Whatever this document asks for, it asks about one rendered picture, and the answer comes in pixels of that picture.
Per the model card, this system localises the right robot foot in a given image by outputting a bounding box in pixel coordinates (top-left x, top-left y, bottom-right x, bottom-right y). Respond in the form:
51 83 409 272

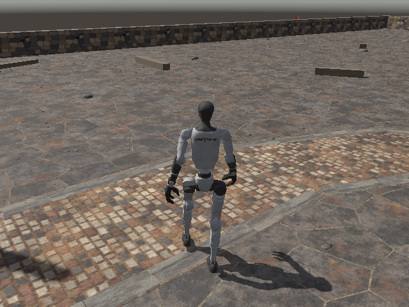
206 255 217 273

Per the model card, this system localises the left robot hand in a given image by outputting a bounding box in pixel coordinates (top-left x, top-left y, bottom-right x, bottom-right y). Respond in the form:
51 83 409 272
165 186 180 204

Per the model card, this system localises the right robot forearm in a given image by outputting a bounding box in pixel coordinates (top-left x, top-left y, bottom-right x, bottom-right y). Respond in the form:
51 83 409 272
227 154 237 176

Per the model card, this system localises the humanoid robot torso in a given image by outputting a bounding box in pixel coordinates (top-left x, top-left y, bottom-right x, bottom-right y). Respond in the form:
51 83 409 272
191 126 220 192

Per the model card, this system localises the right robot hand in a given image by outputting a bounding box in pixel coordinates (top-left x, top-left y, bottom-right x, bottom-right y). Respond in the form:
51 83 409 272
222 173 236 186

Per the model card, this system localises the left robot forearm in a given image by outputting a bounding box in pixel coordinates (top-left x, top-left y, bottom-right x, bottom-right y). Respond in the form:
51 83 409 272
167 155 181 187

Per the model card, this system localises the left robot upper arm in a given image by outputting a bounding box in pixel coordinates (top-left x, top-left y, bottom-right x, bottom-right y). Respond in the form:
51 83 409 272
175 129 192 165

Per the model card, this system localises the right robot upper arm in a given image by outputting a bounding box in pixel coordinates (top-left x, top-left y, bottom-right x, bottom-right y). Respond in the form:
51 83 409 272
219 129 235 163

